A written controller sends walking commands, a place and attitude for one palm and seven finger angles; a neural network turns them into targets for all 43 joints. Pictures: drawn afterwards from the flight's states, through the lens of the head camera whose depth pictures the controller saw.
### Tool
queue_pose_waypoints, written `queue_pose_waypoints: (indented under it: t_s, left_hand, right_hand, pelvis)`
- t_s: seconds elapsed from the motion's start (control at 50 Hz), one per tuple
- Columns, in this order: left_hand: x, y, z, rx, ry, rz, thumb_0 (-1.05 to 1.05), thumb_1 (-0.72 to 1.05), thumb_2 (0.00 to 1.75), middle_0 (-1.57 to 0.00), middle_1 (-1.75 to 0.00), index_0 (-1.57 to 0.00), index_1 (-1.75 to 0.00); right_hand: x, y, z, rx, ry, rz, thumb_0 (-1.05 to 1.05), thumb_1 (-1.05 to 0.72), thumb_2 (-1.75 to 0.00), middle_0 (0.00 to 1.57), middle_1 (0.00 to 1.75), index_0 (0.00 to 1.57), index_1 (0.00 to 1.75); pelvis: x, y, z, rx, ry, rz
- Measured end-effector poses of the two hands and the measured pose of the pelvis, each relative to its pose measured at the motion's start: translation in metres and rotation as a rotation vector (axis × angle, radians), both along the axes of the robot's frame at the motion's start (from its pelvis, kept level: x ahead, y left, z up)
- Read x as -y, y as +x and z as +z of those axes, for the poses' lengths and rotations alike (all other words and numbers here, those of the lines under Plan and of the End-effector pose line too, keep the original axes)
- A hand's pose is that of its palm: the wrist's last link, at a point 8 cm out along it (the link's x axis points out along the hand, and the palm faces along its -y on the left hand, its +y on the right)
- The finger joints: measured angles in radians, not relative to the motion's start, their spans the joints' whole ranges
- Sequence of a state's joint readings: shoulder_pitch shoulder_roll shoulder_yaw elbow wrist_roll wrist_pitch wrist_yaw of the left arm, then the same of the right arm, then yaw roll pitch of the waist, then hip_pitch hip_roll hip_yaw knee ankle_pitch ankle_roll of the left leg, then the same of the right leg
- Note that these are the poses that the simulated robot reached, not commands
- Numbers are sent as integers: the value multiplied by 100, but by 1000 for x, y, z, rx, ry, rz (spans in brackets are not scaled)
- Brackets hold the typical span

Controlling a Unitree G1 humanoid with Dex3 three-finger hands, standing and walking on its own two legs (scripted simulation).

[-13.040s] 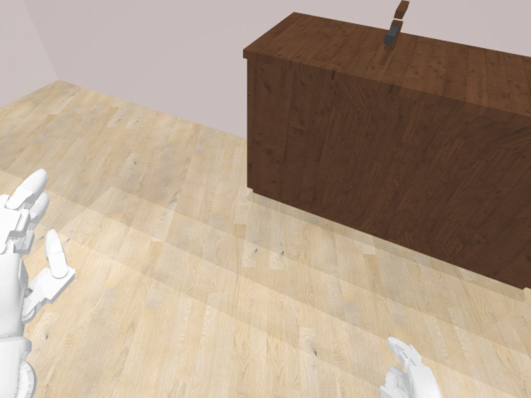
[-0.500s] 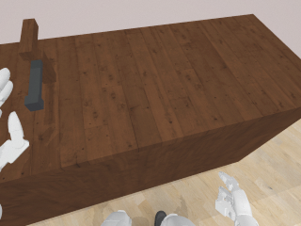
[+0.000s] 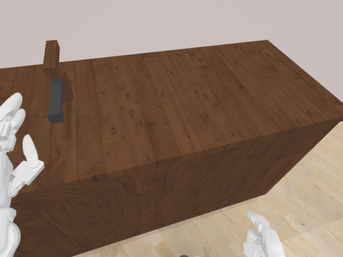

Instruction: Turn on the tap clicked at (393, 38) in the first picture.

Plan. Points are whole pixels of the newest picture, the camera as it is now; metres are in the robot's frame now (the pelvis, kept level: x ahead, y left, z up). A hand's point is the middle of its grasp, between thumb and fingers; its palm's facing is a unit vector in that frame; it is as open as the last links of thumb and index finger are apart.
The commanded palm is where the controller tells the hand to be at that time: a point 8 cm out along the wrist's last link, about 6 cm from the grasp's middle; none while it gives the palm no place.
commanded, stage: come to a stop and stand still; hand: left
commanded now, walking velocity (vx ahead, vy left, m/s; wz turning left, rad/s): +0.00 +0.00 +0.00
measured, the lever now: (55, 115) +0.38 +0.31 +0.11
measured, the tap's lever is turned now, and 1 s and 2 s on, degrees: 0 0 0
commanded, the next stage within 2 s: look again from close up in 1.16 s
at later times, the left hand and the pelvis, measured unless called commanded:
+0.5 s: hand (34, 165) +0.23 +0.26 +0.15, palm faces +0.35 -0.86 -0.37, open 7.4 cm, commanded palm +0.17 +0.29 +0.18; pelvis +0.01 +0.01 +0.00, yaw -1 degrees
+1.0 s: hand (22, 147) +0.25 +0.28 +0.18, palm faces +0.37 -0.87 -0.34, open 7.4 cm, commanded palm +0.19 +0.32 +0.18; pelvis +0.03 +0.04 +0.00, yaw -1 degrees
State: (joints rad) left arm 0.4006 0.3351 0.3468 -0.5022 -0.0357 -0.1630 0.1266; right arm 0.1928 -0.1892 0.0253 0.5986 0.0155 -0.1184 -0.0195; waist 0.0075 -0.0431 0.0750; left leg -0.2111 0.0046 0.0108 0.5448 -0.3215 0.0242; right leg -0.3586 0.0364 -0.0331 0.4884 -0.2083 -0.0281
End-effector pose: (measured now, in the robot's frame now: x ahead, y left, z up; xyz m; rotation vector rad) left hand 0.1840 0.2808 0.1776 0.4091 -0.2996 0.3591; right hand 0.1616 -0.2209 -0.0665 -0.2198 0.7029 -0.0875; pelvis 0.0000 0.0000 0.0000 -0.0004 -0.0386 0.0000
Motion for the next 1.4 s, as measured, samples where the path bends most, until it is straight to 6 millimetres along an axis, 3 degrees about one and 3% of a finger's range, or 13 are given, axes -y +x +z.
queue_pose_waypoints:
  t_s: [0.1, 0.16, 0.22, 0.28, 0.36, 0.44, 0.54, 0.64, 0.84, 1.06, 1.26, 1.4]
  left_hand:
    - [-1, 0, 2, -40, 72, -10, 1, 89, 90, -21, -31, -21, -30]
    - [-22, 8, 27, 45, 223, 18, 1, 88, 90, -22, -31, -22, -30]
    - [-37, 15, 38, 117, 151, 79, 1, 88, 90, -21, -31, -22, -30]
    - [-23, 18, 29, 89, 76, 49, 1, 89, 90, -20, -30, -21, -30]
    - [3, 15, 1, -32, 25, -62, 1, 89, 90, -20, -30, -21, -30]
    - [-4, 9, -16, -89, 19, -76, 1, 88, 90, -21, -31, -21, -30]
    - [-26, 3, -2, 10, 27, -3, 1, 88, 90, -21, -31, -22, -30]
    - [-29, 4, 17, 121, 13, 7, 1, 89, 90, -21, -31, -21, -30]
    - [-36, 28, -12, -19, -24, -33, 1, 89, 90, -21, -31, -21, -30]
    - [-40, 21, 14, 69, 46, -52, 1, 89, 90, -21, -31, -21, -30]
    - [-41, 15, -3, -9, -7, -6, 1, 89, 90, -21, -31, -21, -30]
    - [-31, 9, 2, 16, -1, -12, 1, 89, 90, -21, -31, -21, -30]
  right_hand:
    - [6, -3, -1, 19, 22, -45, 1, -91, -90, 20, 30, 21, 30]
    - [6, -6, -11, -18, -9, 20, 1, -91, -90, 20, 30, 20, 30]
    - [3, -10, -14, -30, 22, 32, 1, -91, -90, 20, 30, 20, 30]
    - [1, -13, -14, 3, 56, 8, 1, -91, -90, 20, 30, 21, 30]
    - [-3, -15, -11, 26, 71, -36, 1, -91, -90, 20, 30, 21, 30]
    - [-6, -17, -2, 19, 37, -44, 1, -91, -90, 20, 30, 20, 30]
    - [-9, -9, 8, 27, -14, 3, 1, -91, -90, 20, 30, 20, 30]
    - [-16, 7, 13, 57, -22, 36, 1, -91, -90, 20, 30, 20, 30]
    - [-37, 24, 18, 72, 4, 24, 1, -91, -90, 20, 30, 21, 30]
    - [-45, 28, 13, 29, -1, 31, 1, -91, -90, 20, 30, 21, 30]
    - [-42, 26, 11, 24, 11, 24, 1, -91, -90, 20, 30, 21, 30]
    - [-33, 21, 12, 23, -5, 30, 1, -91, -90, 20, 30, 21, 30]
  pelvis:
    - [1, 6, -3, 5, 6, 3]
    - [5, 5, -5, 11, 3, 11]
    - [3, 5, -2, 18, 11, -6]
    - [-6, 6, 1, 20, 13, -22]
    - [-12, 7, 2, 18, 16, -29]
    - [-11, 7, 3, 15, 16, -26]
    - [-13, 7, 3, 17, 8, -18]
    - [-21, 12, 4, 18, -2, -18]
    - [-32, 21, 6, 9, -5, -24]
    - [-39, 26, 5, 14, -11, -11]
    - [-35, 22, 5, 21, -6, -8]
    - [-28, 17, 6, 20, -6, -5]
